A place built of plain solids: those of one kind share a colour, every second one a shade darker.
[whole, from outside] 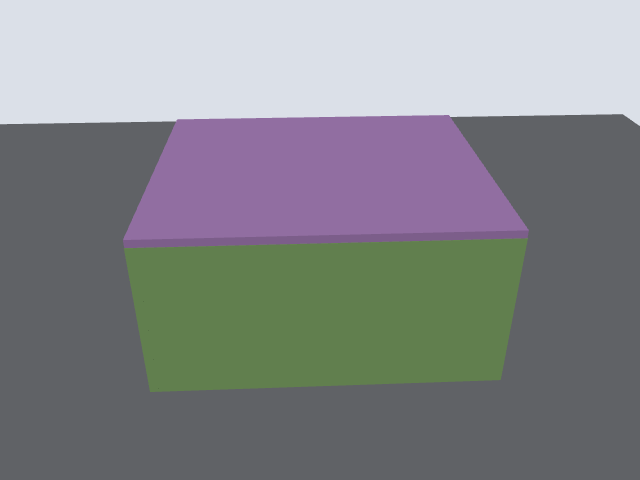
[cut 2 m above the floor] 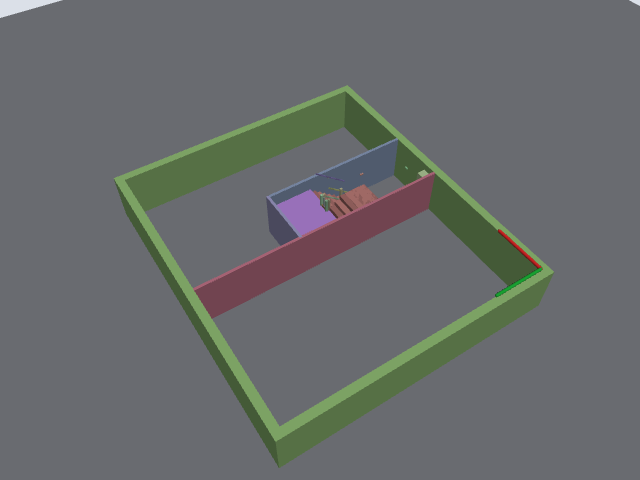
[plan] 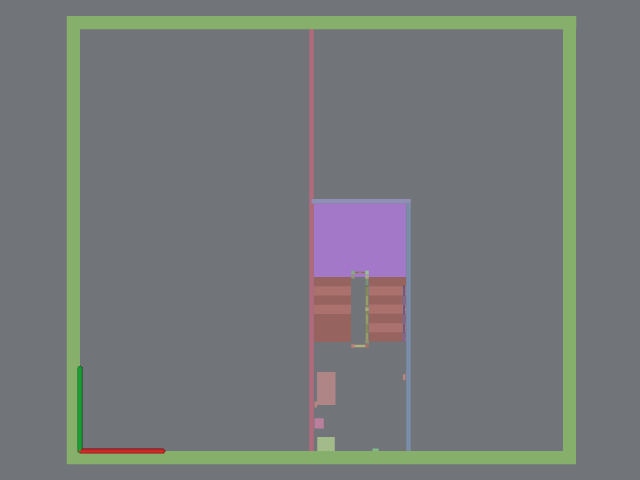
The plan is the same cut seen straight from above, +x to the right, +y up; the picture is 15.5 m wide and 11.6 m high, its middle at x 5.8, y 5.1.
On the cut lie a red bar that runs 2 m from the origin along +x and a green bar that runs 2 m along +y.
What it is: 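A small block of dwellings, 11.7 m wide and 10.2 m deep inside, its common dog-leg stair of 16 risers of 181 mm a storey on goings of 224 mm, 0.90 m wide flights and a well of 0.43 m; the dwelling on the first floor; a hall, a living room, a bedroom, a kitchen, the bathroom shut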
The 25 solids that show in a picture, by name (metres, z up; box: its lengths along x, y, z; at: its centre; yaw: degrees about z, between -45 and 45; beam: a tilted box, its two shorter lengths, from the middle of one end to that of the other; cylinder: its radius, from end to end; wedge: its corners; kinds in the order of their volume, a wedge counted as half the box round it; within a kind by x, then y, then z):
{
 "wall_1": {"box": [0.32, 10.84, 5.84], "at": [-0.16, 5.1, 2.87]},
 "wall_2": {"box": [12.31, 0.32, 5.84], "at": [5.83, -0.16, 2.87]},
 "wall_3": {"box": [12.31, 0.32, 5.84], "at": [5.83, 10.35, 2.87]},
 "wall_4": {"box": [0.32, 10.84, 5.84], "at": [11.83, 5.1, 2.87]},
 "roof_slab_1": {"box": [12.29, 10.82, 0.44], "at": [5.83, 5.1, 5.85]},
 "piece_1": {"box": [0.9, 0.44, 2.58], "at": [6.1, 2.87, 1.24]},
 "piece_2": {"box": [0.9, 0.67, 2.4], "at": [6.1, 2.98, 1.15]},
 "piece_3": {"box": [0.9, 0.67, 2.22], "at": [6.1, 3.2, 1.06]},
 "piece_4": {"box": [0.9, 0.67, 2.04], "at": [6.1, 3.42, 0.97]},
 "piece_5": {"box": [0.9, 0.67, 1.86], "at": [6.1, 3.65, 0.88]},
 "piece_6": {"box": [0.9, 0.67, 1.68], "at": [6.1, 3.87, 0.79]},
 "piece_7": {"box": [0.9, 0.67, 0.23], "at": [7.43, 2.98, 0.07]},
 "piece_8": {"box": [0.9, 0.67, 0.41], "at": [7.43, 3.2, 0.16]},
 "piece_9": {"box": [0.9, 0.67, 0.59], "at": [7.43, 3.43, 0.25]},
 "piece_10": {"box": [0.9, 0.67, 0.77], "at": [7.43, 3.65, 0.34]},
 "piece_11": {"box": [0.9, 0.67, 0.95], "at": [7.43, 3.87, 0.43]},
 "piece_12": {"box": [0.9, 0.67, 1.14], "at": [7.43, 4.1, 0.52]},
 "piece_13": {"box": [0.9, 0.53, 1.32], "at": [7.43, 4.25, 0.61]},
 "half_1": {"box": [2.23, 1.77, 1.5], "at": [6.77, 5.09, 0.7]},
 "core_wall_1": {"box": [0.11, 5.98, 5.68], "at": [7.94, 2.99, 2.79]},
 "core_wall_low_1": {"box": [0.11, 10.19, 2.79], "at": [5.6, 5.1, 1.34]},
 "core_wall_back_1": {"box": [2.4, 0.11, 5.68], "at": [6.8, 6.03, 2.79]},
 "hung_more_letter_boxes_1": {"box": [0.42, 0.34, 1.75], "at": [5.94, 0.17, 0.83]},
 "laid_doormat_1": {"box": [0.45, 0.8, 0.05], "at": [5.95, 1.51, -0.02]},
 "parcel_1": {"box": [0.23, 0.26, 0.23], "at": [5.78, 0.67, 0.07]}
}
